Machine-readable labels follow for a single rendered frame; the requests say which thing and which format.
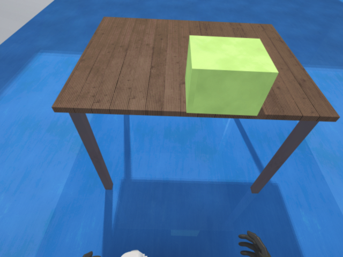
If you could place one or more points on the robot right hand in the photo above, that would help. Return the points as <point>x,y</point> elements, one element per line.
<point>258,247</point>

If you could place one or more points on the table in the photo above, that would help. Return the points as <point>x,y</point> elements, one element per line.
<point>137,66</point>

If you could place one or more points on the carton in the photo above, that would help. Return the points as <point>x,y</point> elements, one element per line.
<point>227,75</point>

